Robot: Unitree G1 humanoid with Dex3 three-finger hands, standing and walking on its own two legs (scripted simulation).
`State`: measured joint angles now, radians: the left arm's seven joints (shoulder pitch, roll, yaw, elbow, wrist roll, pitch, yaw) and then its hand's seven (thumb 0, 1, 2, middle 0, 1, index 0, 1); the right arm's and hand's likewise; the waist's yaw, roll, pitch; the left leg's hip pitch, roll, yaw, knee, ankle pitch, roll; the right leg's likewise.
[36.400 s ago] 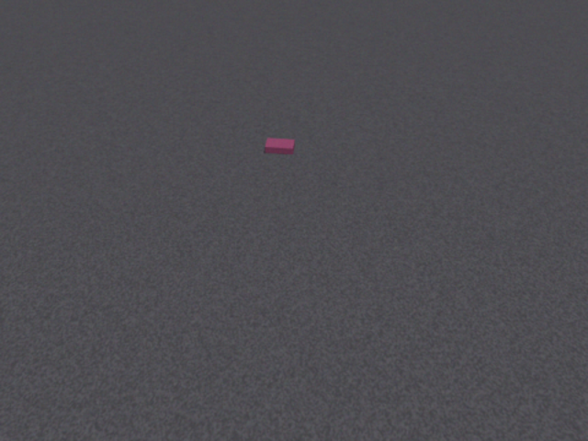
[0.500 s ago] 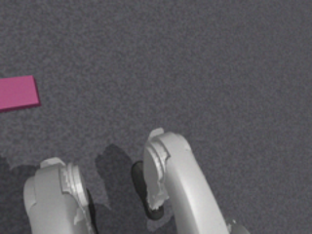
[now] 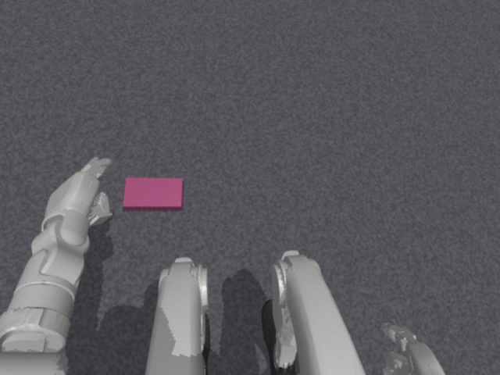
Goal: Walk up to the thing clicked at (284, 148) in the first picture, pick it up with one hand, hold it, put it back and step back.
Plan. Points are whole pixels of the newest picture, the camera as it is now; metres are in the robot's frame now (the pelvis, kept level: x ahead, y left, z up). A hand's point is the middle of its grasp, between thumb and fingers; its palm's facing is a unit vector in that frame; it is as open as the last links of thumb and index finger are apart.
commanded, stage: home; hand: left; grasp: from above
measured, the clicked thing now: (154, 194) +0.53 +0.23 -0.45
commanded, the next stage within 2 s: none
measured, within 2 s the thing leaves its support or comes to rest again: neither
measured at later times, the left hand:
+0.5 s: hand (78, 264) +0.28 +0.19 +0.09, palm faces +0.09 -0.96 -0.26, open 7.4 cm
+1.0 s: hand out of the picture +0.22 +0.20 +0.20, palm faces +0.14 -0.97 -0.21, open 7.4 cm
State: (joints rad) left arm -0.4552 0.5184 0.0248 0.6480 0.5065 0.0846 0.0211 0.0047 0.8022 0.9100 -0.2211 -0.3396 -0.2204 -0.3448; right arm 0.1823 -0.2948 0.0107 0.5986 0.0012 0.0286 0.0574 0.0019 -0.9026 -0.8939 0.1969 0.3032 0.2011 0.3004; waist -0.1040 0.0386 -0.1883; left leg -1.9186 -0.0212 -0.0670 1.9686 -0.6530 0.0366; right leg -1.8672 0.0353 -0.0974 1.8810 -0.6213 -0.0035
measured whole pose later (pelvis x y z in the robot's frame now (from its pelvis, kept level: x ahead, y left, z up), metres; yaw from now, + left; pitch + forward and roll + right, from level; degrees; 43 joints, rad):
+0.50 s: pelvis +0.04 -0.01 +0.18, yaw +4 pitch +20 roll -4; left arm 0.10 0.26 0.05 0.26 -0.02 0.32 0.10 0.01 0.90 0.90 -0.21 -0.30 -0.21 -0.30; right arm 0.19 -0.21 0.06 0.57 0.05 -0.10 -0.11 0.01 -0.90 -0.89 0.20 0.30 0.20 0.30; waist -0.08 0.03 -0.18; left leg -1.12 -0.01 -0.07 1.33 -0.55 0.01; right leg -1.08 0.05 -0.07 1.26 -0.52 -0.03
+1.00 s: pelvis +0.08 +0.00 +0.25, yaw +6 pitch +9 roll -3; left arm 0.52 0.23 0.02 -0.11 -0.06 0.43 0.04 0.01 0.90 0.90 -0.20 -0.30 -0.20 -0.30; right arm 0.28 -0.21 0.05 0.51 0.02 -0.21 -0.18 0.01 -0.90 -0.89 0.20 0.30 0.20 0.30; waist -0.05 0.05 -0.17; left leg -0.66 -0.02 -0.07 0.98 -0.48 0.02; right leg -0.62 0.04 -0.05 0.89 -0.45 -0.01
